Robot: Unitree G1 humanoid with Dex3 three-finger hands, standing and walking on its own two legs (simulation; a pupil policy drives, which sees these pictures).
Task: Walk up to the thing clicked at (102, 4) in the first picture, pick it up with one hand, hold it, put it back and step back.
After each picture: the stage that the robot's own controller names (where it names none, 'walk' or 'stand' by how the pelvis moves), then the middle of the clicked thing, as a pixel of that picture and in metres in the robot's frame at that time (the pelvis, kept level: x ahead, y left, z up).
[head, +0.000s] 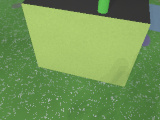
stand; out of the picture +1.03 -0.16 +0.06
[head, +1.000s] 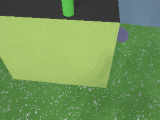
walk; out of the picture +0.93 +0.11 +0.08
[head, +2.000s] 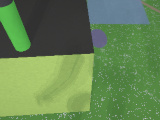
walk; (12, 23) +0.57 +0.29 +0.09
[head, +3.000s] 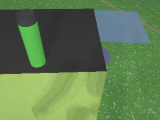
stand; (32, 41) +0.55 +0.21 +0.06
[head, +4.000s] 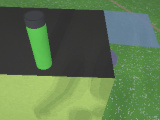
stand; (39, 43) +0.53 +0.18 +0.06
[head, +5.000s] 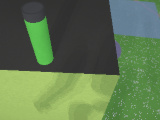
stand; (40, 37) +0.52 +0.16 +0.07
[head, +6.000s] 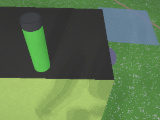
stand; (37, 45) +0.51 +0.18 +0.06
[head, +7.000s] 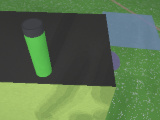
stand; (38, 50) +0.50 +0.17 +0.05
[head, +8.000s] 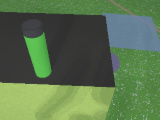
stand; (38, 51) +0.50 +0.18 +0.05
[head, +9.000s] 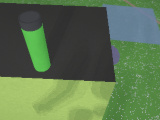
rise first; (37, 45) +0.50 +0.17 +0.06
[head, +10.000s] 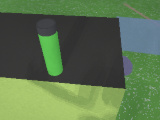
rise first; (51, 50) +0.51 +0.16 +0.06
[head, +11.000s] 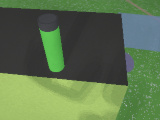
go down; (52, 45) +0.52 +0.14 +0.07
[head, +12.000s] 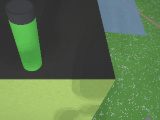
go down; (27, 40) +0.48 +0.14 +0.09
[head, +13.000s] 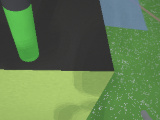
close in; (23, 29) +0.50 +0.15 +0.11
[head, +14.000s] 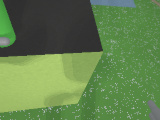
close; out of the picture +0.52 +0.17 +0.14
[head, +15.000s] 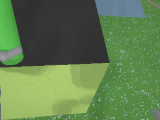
lift; (2, 23) +0.49 +0.18 +0.13
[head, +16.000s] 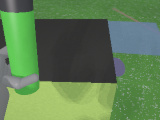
lift; (22, 47) +0.34 +0.15 +0.24
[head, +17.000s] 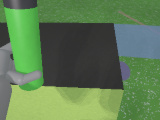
hold; (26, 44) +0.34 +0.15 +0.25
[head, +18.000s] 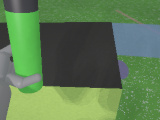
hold; (26, 47) +0.33 +0.14 +0.25
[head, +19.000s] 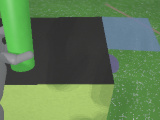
crouch; (17, 27) +0.42 +0.16 +0.25
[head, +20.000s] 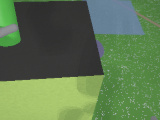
lower; out of the picture +0.51 +0.17 +0.24
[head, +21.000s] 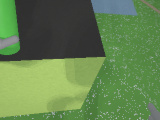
lower; (1, 10) +0.52 +0.16 +0.14
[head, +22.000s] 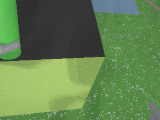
lower; (3, 16) +0.51 +0.15 +0.13
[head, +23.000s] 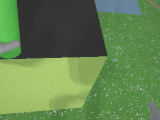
lower; (4, 15) +0.51 +0.16 +0.13
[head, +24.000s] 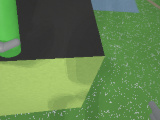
lower; (3, 14) +0.52 +0.15 +0.13
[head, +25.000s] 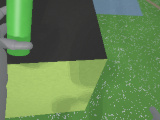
open; (19, 13) +0.54 +0.12 +0.12
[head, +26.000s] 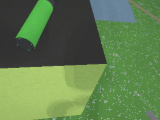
sink last; (37, 21) +0.63 +0.09 +0.02
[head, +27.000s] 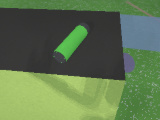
sink last; (72, 41) +0.64 +0.08 +0.01
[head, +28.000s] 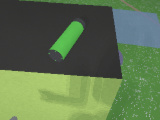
stand; (68, 38) +0.62 +0.06 +0.01
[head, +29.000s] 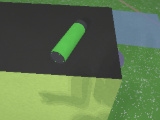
stand; (70, 40) +0.61 +0.05 +0.02
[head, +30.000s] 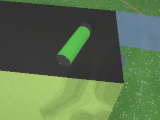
stand; (75, 43) +0.61 +0.03 -0.01
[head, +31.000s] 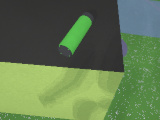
walk; (77, 33) +0.64 +0.02 -0.03
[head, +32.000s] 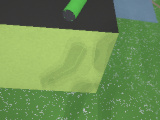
walk; (77, 2) +0.83 +0.02 -0.02
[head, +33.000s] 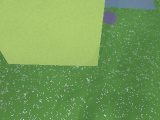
walk; out of the picture +1.18 +0.07 -0.01
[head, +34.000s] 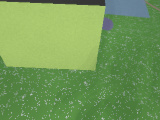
stand; out of the picture +1.20 +0.03 -0.02
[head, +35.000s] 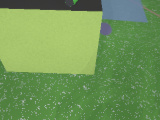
stand; out of the picture +1.20 +0.02 -0.04
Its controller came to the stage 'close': yes
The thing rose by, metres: 0.20
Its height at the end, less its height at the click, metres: -0.09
